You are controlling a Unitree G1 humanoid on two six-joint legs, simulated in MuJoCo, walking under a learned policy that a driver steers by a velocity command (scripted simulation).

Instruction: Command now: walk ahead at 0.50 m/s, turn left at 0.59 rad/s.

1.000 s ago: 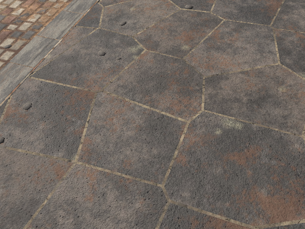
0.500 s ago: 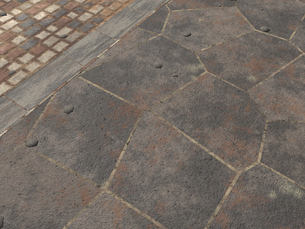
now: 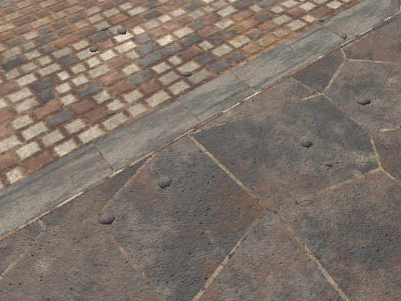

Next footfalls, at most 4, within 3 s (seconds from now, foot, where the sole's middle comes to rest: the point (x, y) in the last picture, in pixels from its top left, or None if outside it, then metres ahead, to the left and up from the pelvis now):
0.28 left None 0.29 0.14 -0.78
0.84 right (212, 255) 0.64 0.03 -0.78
1.36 left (146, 199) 0.87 0.28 -0.78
1.90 right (198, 145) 1.14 0.08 -0.78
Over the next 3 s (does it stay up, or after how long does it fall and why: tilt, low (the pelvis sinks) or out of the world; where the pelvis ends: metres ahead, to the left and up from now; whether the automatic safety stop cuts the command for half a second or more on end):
stays up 1.57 -0.04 -0.02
